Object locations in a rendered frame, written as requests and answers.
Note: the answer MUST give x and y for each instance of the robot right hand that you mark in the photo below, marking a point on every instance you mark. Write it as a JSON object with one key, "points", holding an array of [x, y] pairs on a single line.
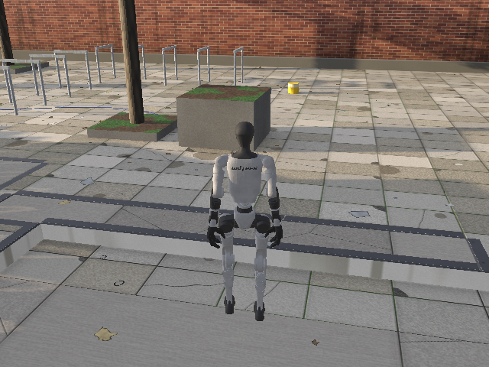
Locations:
{"points": [[277, 237]]}

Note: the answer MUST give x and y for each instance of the left robot upper arm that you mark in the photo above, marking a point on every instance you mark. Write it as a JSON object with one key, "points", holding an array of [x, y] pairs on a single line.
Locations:
{"points": [[218, 176]]}

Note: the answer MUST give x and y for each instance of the robot left forearm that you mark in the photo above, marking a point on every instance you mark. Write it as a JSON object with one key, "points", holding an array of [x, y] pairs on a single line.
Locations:
{"points": [[214, 210]]}

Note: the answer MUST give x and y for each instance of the right robot upper arm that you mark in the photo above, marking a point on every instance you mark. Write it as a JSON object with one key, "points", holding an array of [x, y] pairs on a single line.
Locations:
{"points": [[270, 174]]}

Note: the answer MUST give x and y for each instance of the robot right forearm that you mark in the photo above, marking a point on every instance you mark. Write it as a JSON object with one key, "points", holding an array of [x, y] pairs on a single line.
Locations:
{"points": [[275, 209]]}

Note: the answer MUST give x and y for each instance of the right robot foot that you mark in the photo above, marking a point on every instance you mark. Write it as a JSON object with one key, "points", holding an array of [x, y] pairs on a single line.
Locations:
{"points": [[259, 314]]}

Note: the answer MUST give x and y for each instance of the robot right shin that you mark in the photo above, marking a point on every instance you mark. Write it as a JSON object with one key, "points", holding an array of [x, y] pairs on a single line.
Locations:
{"points": [[260, 284]]}

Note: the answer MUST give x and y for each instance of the robot left hand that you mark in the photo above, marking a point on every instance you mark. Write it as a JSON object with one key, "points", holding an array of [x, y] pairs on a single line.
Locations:
{"points": [[211, 236]]}

